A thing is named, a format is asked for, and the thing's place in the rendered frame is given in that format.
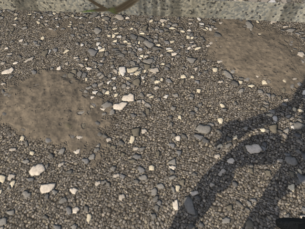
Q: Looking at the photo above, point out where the right robot hand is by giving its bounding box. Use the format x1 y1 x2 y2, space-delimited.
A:
275 217 305 229

